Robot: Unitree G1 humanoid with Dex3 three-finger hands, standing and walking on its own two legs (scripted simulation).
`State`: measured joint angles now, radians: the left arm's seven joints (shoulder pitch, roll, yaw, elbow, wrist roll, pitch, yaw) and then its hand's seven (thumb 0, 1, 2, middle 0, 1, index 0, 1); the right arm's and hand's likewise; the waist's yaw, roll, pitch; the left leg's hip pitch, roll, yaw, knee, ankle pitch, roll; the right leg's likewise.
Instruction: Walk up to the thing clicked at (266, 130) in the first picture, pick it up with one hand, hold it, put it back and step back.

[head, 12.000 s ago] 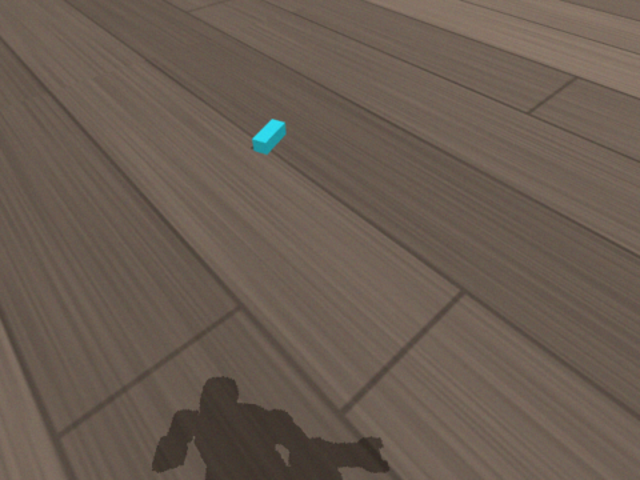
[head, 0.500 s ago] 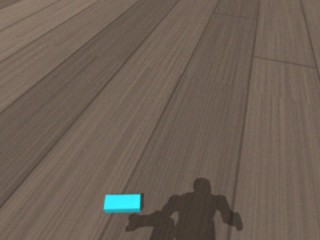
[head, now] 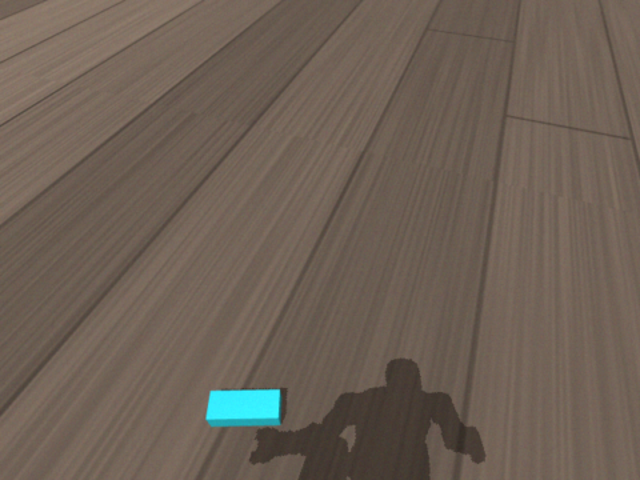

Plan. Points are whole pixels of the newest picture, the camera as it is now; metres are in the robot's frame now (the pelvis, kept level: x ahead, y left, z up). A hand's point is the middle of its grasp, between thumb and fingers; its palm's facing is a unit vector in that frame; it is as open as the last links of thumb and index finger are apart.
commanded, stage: stand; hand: left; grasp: from above
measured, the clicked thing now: (245, 408) +0.42 +0.24 -0.75
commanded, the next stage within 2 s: rise first in 1.40 s
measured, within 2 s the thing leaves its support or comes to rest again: neither
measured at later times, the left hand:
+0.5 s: hand out of the picture +0.06 +0.26 -0.16, palm faces -0.03 -0.94 -0.35, open 7.4 cm
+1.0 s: hand out of the picture +0.06 +0.25 -0.16, palm faces -0.03 -0.94 -0.35, open 7.4 cm
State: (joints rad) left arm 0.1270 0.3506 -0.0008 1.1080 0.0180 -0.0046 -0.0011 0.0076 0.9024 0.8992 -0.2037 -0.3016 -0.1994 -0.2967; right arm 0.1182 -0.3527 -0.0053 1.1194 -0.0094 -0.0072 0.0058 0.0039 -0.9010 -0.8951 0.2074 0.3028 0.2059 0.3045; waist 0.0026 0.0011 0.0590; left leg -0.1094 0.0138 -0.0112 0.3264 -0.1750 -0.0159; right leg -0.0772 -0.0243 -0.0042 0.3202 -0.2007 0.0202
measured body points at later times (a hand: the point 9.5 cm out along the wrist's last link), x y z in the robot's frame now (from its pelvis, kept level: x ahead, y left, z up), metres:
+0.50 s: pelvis +0.00 +0.00 +0.00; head +0.01 +0.00 +0.45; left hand +0.06 +0.30 -0.13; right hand +0.06 -0.30 -0.13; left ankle +0.00 +0.13 -0.75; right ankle -0.01 -0.13 -0.75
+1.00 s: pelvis +0.00 +0.00 +0.00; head +0.01 +0.00 +0.45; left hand +0.06 +0.30 -0.13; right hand +0.07 -0.30 -0.13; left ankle +0.00 +0.13 -0.75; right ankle -0.01 -0.13 -0.75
